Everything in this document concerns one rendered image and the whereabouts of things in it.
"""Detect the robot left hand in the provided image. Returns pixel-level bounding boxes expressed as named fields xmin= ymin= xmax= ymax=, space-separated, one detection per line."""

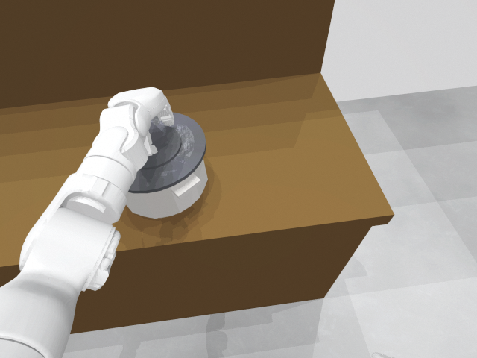
xmin=108 ymin=87 xmax=174 ymax=156

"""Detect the knob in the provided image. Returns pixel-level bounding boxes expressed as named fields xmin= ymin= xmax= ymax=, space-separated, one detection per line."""
xmin=149 ymin=123 xmax=168 ymax=148

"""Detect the lid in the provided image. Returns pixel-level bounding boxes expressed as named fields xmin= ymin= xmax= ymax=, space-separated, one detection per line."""
xmin=128 ymin=112 xmax=206 ymax=193

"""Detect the left robot forearm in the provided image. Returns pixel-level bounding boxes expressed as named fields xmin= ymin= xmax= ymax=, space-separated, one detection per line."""
xmin=19 ymin=98 xmax=151 ymax=271

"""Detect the robot left upper arm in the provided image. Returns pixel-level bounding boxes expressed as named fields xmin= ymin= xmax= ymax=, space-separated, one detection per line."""
xmin=0 ymin=206 xmax=121 ymax=358

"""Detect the table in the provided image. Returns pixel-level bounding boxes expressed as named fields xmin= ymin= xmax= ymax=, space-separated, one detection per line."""
xmin=0 ymin=0 xmax=394 ymax=334

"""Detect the pot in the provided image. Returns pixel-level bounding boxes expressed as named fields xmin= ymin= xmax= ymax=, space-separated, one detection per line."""
xmin=126 ymin=159 xmax=208 ymax=219

